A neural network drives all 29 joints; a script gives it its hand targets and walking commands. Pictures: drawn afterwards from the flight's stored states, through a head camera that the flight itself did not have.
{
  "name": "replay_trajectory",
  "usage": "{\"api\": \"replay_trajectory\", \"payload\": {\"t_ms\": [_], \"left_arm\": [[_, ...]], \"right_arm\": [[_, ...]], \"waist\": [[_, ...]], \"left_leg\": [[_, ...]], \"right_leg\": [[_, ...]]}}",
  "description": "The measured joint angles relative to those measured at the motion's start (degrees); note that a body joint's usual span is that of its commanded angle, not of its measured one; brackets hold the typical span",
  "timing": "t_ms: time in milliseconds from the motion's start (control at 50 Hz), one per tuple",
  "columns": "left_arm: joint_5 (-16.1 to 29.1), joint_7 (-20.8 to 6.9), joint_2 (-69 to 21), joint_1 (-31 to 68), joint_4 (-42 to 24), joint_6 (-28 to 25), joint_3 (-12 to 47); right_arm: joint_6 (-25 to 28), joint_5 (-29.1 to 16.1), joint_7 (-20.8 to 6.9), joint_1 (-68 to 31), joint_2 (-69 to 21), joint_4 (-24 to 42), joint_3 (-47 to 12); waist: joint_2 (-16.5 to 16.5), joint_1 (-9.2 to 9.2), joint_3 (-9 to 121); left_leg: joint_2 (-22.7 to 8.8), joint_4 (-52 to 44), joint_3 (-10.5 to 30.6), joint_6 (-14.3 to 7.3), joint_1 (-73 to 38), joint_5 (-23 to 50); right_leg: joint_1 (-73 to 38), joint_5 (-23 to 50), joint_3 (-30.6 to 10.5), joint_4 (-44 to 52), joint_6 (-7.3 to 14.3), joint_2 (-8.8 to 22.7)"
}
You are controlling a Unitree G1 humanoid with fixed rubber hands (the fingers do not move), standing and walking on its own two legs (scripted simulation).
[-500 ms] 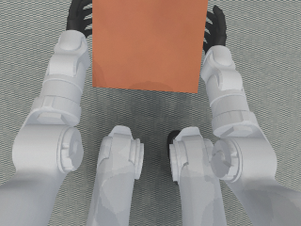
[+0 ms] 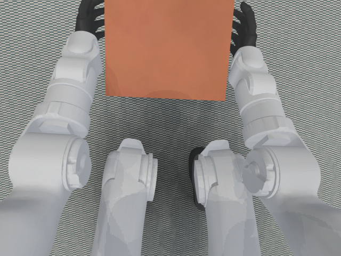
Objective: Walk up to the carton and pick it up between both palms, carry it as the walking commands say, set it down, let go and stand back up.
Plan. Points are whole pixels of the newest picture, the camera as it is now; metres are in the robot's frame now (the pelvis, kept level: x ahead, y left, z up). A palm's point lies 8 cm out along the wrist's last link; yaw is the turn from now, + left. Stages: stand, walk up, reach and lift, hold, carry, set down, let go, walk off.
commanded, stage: set down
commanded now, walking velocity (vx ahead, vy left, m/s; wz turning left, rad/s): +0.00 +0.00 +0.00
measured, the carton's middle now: (166, 51) +0.51 +0.01 -0.23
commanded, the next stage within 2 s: none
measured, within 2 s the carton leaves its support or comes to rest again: rests again in 0.54 s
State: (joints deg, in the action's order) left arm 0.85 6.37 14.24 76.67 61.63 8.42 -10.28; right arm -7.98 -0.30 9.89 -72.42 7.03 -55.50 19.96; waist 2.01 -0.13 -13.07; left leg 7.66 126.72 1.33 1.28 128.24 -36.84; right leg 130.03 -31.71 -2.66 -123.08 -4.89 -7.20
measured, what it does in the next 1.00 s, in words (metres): stands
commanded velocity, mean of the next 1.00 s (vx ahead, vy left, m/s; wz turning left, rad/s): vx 0.00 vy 0.00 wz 0.00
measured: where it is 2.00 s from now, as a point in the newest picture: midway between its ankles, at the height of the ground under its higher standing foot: (166, 193)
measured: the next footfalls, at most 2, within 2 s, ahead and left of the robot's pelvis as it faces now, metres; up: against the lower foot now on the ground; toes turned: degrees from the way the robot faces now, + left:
none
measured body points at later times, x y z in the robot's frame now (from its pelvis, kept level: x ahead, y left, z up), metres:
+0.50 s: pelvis +0.00 +0.00 -0.01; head +0.35 +0.03 +0.27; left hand +0.53 +0.17 -0.19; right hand +0.53 -0.14 -0.18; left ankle +0.09 +0.11 -0.34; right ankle +0.12 -0.13 -0.34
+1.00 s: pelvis +0.00 -0.01 -0.02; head +0.35 +0.03 +0.26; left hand +0.53 +0.16 -0.19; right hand +0.53 -0.15 -0.19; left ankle +0.09 +0.10 -0.34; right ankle +0.12 -0.13 -0.34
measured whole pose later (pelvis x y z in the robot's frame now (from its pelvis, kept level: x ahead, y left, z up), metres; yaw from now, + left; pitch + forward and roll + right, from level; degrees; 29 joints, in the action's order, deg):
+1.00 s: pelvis +0.00 -0.01 -0.02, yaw +1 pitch +35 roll -2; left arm -2.0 1.5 15.0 80.0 63.9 8.4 -11.4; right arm -6.7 -1.9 6.6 -77.6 11.8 -64.0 18.5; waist 2.8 0.1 -18.3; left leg 4.7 130.1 0.6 0.2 128.0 -37.2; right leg 129.6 -32.6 -0.8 -126.9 -3.3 -5.6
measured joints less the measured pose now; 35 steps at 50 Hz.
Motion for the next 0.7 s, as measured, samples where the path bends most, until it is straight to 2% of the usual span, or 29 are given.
{"api": "replay_trajectory", "payload": {"t_ms": [480,700], "left_arm": [[0.7,-1.9,1.0,1.4,1.9,-0.4,1.8],[-0.6,-3.2,0.9,2.6,2.6,-0.1,0.8]], "right_arm": [[1.1,-1.1,-1.5,-2.9,2.5,-5.0,-1.1],[1.4,-1.3,-2.2,-3.9,3.6,-6.8,-1.0]], "waist": [[0.6,0.10,-3.0],[0.7,0.24,-3.9]], "left_leg": [[-1.7,1.8,-0.5,-0.7,-0.2,-0.4],[-2.2,2.5,-0.7,-0.9,-0.2,-0.3]], "right_leg": [[-0.4,-0.7,0.9,-1.9,0.7,0.7],[-0.4,-0.7,1.2,-2.8,1.1,1.1]]}}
